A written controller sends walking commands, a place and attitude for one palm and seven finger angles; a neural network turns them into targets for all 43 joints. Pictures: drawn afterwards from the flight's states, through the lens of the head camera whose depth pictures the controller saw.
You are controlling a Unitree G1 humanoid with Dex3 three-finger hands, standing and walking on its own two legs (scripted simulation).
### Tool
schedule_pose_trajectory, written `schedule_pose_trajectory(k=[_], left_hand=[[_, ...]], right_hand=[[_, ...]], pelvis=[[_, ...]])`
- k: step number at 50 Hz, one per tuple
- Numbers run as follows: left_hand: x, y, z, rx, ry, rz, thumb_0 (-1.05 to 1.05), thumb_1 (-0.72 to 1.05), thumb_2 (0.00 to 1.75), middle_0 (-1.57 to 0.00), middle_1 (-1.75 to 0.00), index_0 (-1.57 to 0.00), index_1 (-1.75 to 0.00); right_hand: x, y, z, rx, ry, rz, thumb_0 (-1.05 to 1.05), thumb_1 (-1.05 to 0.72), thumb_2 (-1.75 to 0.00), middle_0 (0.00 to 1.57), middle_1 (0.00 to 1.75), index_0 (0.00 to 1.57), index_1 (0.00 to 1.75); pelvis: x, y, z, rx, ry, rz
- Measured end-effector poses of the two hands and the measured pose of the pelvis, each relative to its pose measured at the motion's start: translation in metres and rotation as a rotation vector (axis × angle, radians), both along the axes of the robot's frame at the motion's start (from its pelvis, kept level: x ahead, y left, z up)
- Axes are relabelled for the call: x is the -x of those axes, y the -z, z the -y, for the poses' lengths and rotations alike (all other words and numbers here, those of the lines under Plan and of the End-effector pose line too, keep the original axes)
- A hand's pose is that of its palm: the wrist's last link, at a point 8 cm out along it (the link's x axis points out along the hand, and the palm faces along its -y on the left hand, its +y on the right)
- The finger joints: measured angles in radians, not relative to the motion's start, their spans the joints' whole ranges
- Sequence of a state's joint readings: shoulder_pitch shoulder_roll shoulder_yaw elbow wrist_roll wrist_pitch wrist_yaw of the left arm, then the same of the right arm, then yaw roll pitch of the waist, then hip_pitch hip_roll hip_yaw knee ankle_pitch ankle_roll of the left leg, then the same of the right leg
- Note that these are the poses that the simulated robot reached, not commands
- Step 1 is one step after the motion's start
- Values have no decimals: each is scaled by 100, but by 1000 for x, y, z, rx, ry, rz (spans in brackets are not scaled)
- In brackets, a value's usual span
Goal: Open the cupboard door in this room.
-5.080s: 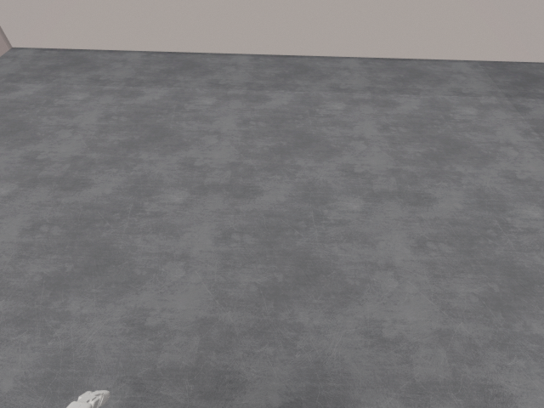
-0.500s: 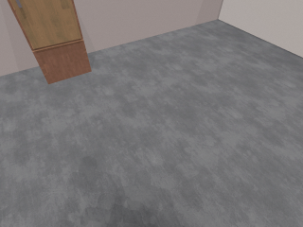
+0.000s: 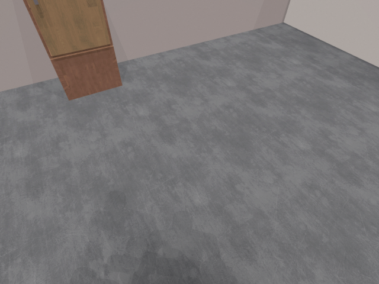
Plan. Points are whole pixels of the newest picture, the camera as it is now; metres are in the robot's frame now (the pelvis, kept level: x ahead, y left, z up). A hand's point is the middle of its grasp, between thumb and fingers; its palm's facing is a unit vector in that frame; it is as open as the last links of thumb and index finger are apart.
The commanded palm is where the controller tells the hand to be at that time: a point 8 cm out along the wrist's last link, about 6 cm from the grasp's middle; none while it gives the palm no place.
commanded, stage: stand and wait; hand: left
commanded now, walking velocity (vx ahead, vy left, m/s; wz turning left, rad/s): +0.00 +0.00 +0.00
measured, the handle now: out of the picture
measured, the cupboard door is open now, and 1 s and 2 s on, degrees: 0 0 0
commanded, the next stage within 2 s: turn or walk to find it in 0.14 s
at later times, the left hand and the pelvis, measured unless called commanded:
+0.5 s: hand out of the picture +0.01 +0.18 -0.18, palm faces +0.07 -0.98 -0.20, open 7.4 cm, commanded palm none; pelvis +0.00 -0.01 +0.00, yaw +1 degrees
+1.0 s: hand out of the picture +0.02 +0.20 -0.18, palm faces +0.09 -0.97 -0.24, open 7.4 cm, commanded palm none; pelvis +0.00 -0.01 +0.00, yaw +3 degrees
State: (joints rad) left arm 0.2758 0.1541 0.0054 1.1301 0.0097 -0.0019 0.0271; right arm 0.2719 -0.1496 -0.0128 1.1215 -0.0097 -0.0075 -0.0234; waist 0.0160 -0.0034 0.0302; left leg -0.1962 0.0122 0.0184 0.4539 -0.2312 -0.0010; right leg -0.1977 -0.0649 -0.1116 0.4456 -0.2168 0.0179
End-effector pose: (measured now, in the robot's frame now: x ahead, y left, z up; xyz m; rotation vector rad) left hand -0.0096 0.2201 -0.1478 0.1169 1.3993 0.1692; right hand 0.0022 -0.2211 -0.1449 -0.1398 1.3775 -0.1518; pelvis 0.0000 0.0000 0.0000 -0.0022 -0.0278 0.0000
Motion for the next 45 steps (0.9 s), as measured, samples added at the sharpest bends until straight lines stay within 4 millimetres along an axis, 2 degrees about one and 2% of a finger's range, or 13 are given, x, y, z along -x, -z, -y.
schedule_pose_trajectory(k=[16, 23, 31, 45], left_hand=[[-17, -4, -13, -43, -4, 41, 1, 91, 90, -20, -30, -20, -30], [-15, -1, -6, -25, -10, 38, 1, 91, 90, -20, -30, -20, -30], [-11, -2, -4, -15, -11, 34, 1, 91, 90, -20, -30, -20, -30], [-17, -8, -27, -76, -23, 50, 1, 91, 90, -20, -30, -20, -30]], right_hand=[[-10, 0, 15, 18, -30, 1, 1, -90, -90, 20, 29, 20, 30], [-16, 1, 10, 4, -43, 9, 1, -90, -90, 20, 29, 20, 30], [-23, -3, 15, 16, -48, 31, 1, -91, -90, 20, 29, 20, 30], [-35, -7, 37, 63, -87, 39, 1, -90, -90, 20, 29, 20, 30]], pelvis=[[1, 1, 4, 0, -20, -6], [0, 2, 5, 1, -25, -5], [-1, 0, 6, 1, -23, 8], [2, 0, 8, 5, -44, -6]])
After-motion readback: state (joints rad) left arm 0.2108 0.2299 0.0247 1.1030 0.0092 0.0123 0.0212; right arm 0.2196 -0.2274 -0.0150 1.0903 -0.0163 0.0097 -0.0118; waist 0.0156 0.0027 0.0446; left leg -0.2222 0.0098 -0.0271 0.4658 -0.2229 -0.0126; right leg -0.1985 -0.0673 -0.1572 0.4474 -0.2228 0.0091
